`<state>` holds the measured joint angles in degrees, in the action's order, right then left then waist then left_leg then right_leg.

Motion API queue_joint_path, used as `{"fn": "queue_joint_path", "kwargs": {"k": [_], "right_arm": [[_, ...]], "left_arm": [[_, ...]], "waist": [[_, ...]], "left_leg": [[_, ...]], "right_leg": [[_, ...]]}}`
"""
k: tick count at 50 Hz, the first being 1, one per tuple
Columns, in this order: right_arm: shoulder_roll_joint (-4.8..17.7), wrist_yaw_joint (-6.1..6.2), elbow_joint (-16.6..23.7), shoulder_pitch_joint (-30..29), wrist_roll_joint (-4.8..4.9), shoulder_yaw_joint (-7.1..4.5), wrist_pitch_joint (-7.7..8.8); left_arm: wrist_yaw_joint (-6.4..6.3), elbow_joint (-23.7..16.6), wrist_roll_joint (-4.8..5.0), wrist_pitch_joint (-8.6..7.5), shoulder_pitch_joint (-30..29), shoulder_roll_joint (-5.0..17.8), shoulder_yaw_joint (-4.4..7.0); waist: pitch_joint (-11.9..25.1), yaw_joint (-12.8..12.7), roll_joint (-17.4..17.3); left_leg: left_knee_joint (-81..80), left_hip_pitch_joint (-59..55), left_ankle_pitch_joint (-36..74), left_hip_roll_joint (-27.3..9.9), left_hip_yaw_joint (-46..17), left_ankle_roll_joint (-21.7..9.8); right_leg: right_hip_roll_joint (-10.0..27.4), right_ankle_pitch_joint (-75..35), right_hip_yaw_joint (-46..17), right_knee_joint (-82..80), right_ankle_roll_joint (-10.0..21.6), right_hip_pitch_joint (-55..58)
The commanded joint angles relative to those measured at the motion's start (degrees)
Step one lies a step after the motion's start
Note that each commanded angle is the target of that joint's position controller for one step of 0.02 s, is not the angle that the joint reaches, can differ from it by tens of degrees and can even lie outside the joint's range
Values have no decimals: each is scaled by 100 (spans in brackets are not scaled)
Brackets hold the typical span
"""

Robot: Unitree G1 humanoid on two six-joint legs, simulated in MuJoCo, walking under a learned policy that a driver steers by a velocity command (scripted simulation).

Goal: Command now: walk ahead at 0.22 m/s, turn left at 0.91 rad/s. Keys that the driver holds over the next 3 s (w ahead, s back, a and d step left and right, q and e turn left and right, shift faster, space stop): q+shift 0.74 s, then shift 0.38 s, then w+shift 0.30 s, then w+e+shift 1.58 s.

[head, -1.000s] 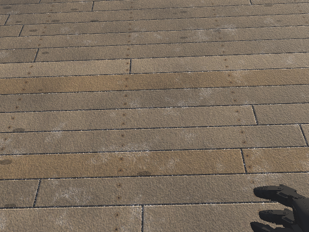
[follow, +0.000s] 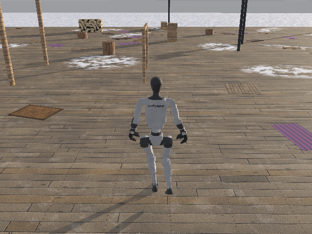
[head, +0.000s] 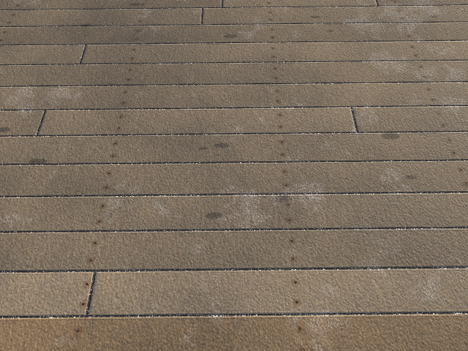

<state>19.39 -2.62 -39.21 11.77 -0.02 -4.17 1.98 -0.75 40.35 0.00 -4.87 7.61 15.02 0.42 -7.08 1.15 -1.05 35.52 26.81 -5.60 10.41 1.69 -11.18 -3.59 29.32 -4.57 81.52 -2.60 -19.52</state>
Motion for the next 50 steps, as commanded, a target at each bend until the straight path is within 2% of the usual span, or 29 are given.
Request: {"fn": "queue_joint_path", "kwargs": {"k": [1,2,3,5,7,9,13,16,17,18,19,20,21,22,23,24,26,29,35,38,40,41,42,43,44,45,46,47,50], "right_arm": [[910,77,790,-178,142,-262,116],[835,129,800,-216,101,-262,81],[717,190,754,-146,124,-240,41],[810,363,693,-1,178,-291,-74],[927,533,714,23,224,-345,-274],[907,639,792,-40,252,-357,-423],[707,646,910,-24,158,-327,-501],[647,590,1070,-230,143,-318,-486],[610,568,1117,-336,159,-301,-490],[404,526,1100,-152,171,-231,-500],[16,489,1019,420,102,-112,-500],[515,425,1214,565,163,-225,-468],[1028,385,1106,466,143,-351,-444],[1196,378,982,331,178,-414,-482],[1098,406,878,361,169,-402,-554],[974,415,893,424,151,-356,-594],[666,410,992,315,163,-244,-586],[505,419,1135,-12,181,-175,-541],[369,327,1115,-38,127,-136,-550],[404,260,1047,63,123,-181,-615],[410,261,804,629,98,-258,-632],[687,309,678,990,92,-360,-614],[1495,418,833,923,63,-500,-578],[1338,370,1009,777,-217,-437,-419],[1122,354,955,458,-274,-340,-303],[934,365,936,90,-167,-293,-239],[682,387,941,-163,-50,-203,-225],[546,417,934,-289,-13,-119,-220],[353,451,852,-283,-81,-2,-192]], "left_arm": [[-97,-575,-65,60,413,1157,325],[-119,-600,-91,135,320,1184,349],[-127,-607,-114,152,232,1060,341],[-147,-717,-134,152,-124,676,262],[-147,-773,-49,196,-374,563,247],[-126,-795,1,223,-613,565,267],[-91,-849,-15,151,-1049,645,341],[-37,-748,-1,42,-901,839,467],[-17,-662,24,15,-714,848,506],[-10,-599,19,16,-559,839,521],[-58,-714,-51,99,-596,1065,551],[-49,-705,-259,181,-354,1146,572],[-70,-772,-192,200,-403,960,584],[-114,-842,-143,248,-589,712,521],[-169,-891,-100,330,-686,650,484],[-217,-904,-81,389,-782,720,478],[-280,-825,-134,455,-665,781,478],[-295,-686,-173,500,-332,865,530],[-159,-555,-79,519,-474,1153,691],[-59,-436,30,487,-373,1201,739],[-30,-305,155,497,-261,1035,699],[24,-174,139,517,40,747,629],[69,-539,-160,522,-25,432,493],[-8,-671,-110,484,-735,742,594],[-51,-643,26,509,-735,852,625],[-97,-502,40,535,-528,823,636],[-142,-368,-34,565,-361,864,655],[-144,-287,-71,589,-190,859,661],[-107,-216,18,603,-39,747,601]], "waist": [[1199,-430,627],[1080,-422,518],[1077,-375,486],[1288,-265,455],[1676,-180,171],[1759,-94,-157],[1418,81,-690],[1328,5,-880],[1308,-97,-843],[1437,-75,-367],[1738,235,742],[1772,321,1654],[1598,196,1431],[1313,105,997],[1191,119,691],[1017,122,631],[898,37,687],[1130,-218,874],[1320,-175,1008],[1289,-124,1016],[1358,162,739],[1201,196,-96],[1050,-60,-2091],[1338,423,-1421],[1192,238,-1057],[1104,36,-863],[1137,-58,-755],[1191,-155,-797],[1293,-190,-651]], "left_leg": [[-1865,-1943,1605,-2079,-3853,-982],[-1797,-1567,2337,-1816,-3442,-880],[-1626,-1363,2867,-1569,-2986,-768],[-1340,-1363,3428,-1181,-2601,-477],[-1137,-1565,3268,-1017,-2580,-97],[-1050,-1569,2559,-891,-2660,251],[-943,-1620,1456,-936,-3266,312],[-623,-1659,1014,-960,-3750,352],[-393,-1481,527,-813,-3732,449],[258,-1049,-1156,-493,-3412,636],[1517,-159,-3234,68,-2542,893],[2512,609,-3637,147,-1872,1170],[3217,863,-3090,-354,-1586,1447],[3497,950,-2565,-573,-1465,1555],[3785,926,-2203,-695,-1311,1618],[4065,942,-1943,-771,-1062,1652],[3909,938,-1620,-979,-587,1667],[3347,1115,-1518,-1353,-385,1751],[1797,71,-1472,-1616,-67,1537],[776,-563,-1480,-1479,158,1276],[-511,-1612,-975,-1134,278,931],[-1235,-2406,-74,-1426,-488,604],[-1410,-2913,1460,-3121,-2941,-361],[-1644,-2177,1566,-3381,-3121,-962],[-1689,-1932,1204,-3094,-2465,-690],[-1643,-1821,839,-2726,-2033,-319],[-1554,-1857,873,-2532,-1785,-95],[-1522,-1712,1281,-2396,-1557,-50],[-1512,-1789,1629,-2258,-1302,-81]], "right_leg": [[208,-307,-617,-312,-77,-1708],[283,-253,-630,-707,-191,-1451],[300,-302,-601,-1195,-276,-1299],[96,-793,-407,-2177,-386,-1278],[-88,-1449,-395,-2880,-448,-1179],[-191,-1919,-445,-3405,-426,-1056],[-224,-2030,-680,-4221,-337,-980],[-145,-2027,-805,-5184,-183,-387],[-55,-2447,-720,-5748,-89,104],[428,-3145,-852,-6253,172,954],[1691,-4223,-1894,-5981,776,2002],[2634,-4365,-3166,-6178,1680,1961],[2630,-3638,-3218,-6277,1867,1717],[2188,-2880,-2441,-6252,1648,1421],[1852,-2343,-1898,-6253,1410,1171],[1717,-2369,-1507,-6329,1354,846],[1486,-2655,-814,-6503,1353,658],[1692,-2866,-434,-6574,1544,1245],[2014,-2602,362,-6608,1464,1099],[2138,-2428,605,-6389,1304,1012],[1979,-2314,903,-5670,901,600],[1563,-1595,1332,-4641,409,-285],[679,802,1655,-2830,-217,-2224],[513,942,530,-1716,-164,-2278],[618,386,359,-1427,-28,-2195],[683,-168,299,-1534,37,-2129],[698,-568,318,-1516,-5,-2068],[644,-873,372,-1345,-71,-1793],[582,-1294,365,-1558,-178,-1418]]}}
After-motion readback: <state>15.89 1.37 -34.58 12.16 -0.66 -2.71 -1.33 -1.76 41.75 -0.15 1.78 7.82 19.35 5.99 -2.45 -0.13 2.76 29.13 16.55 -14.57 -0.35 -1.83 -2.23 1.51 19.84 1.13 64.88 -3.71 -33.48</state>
